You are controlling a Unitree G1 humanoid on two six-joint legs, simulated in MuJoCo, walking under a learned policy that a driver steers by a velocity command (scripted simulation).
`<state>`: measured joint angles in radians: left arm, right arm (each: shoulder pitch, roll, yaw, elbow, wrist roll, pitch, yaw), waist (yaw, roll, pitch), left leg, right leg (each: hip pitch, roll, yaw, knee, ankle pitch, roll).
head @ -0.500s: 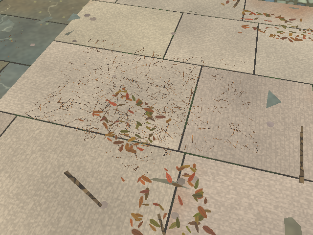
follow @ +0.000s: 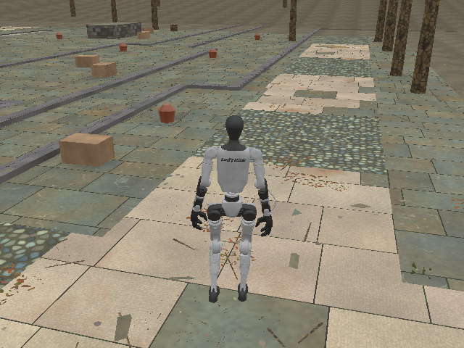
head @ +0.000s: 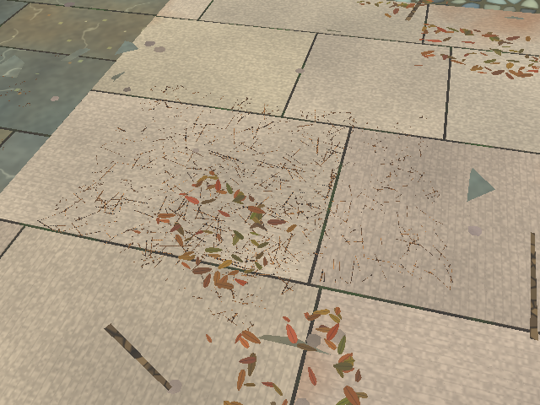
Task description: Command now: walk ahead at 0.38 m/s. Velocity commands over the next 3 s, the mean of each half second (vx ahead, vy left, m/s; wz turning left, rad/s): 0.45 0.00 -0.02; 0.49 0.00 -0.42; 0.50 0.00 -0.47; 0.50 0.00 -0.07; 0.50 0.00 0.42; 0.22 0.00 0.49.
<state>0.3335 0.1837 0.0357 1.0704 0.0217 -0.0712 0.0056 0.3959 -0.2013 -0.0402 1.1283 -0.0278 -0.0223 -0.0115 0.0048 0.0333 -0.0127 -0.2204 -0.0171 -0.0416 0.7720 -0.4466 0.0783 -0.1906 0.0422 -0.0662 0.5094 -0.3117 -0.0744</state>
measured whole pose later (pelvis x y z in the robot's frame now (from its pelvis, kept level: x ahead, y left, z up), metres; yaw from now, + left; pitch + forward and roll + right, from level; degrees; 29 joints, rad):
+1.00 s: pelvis +0.55 -0.04 -0.01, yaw -17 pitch +0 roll -1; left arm 0.13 0.22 0.07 0.91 0.03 -0.04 -0.02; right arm 0.36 -0.19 -0.04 0.99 -0.01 -0.08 -0.01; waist 0.00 0.01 0.07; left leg -0.23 0.03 0.09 1.22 -0.41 0.04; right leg -0.38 0.11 -0.12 0.59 -0.22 -0.18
